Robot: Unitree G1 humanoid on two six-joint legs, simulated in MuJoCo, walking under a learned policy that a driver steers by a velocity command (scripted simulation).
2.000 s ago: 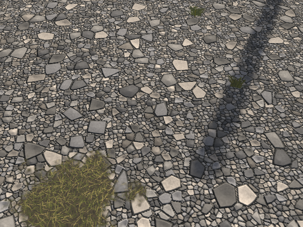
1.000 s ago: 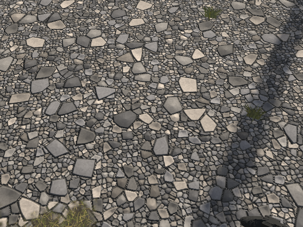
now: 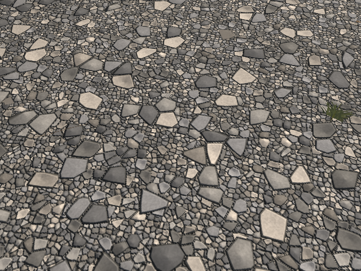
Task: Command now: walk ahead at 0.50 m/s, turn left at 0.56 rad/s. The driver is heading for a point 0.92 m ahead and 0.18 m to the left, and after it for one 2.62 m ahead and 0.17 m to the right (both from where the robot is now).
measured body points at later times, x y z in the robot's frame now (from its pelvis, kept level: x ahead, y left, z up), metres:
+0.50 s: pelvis +0.26 +0.06 +0.00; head +0.28 +0.09 +0.45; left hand +0.37 +0.35 -0.11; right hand +0.32 -0.21 -0.12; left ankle +0.18 +0.09 -0.74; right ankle +0.45 -0.07 -0.67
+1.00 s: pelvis +0.53 +0.12 +0.01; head +0.56 +0.12 +0.46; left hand +0.41 +0.35 -0.12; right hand +0.77 -0.04 -0.12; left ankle +0.54 +0.28 -0.68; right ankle +0.55 +0.03 -0.74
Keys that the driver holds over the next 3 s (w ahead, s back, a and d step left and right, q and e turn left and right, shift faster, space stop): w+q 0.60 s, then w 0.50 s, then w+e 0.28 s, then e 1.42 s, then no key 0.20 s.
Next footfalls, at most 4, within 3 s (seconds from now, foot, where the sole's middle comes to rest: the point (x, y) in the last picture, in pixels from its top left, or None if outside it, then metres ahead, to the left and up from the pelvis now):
0.14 left None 0.22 0.10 -0.78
0.70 right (185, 239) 0.59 0.05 -0.78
1.22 left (111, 208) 0.70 0.35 -0.78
1.70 right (142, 157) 0.96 0.25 -0.78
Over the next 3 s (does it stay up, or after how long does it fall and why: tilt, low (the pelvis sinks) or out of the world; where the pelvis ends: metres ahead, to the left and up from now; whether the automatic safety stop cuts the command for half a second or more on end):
stays up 0.82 0.30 0.00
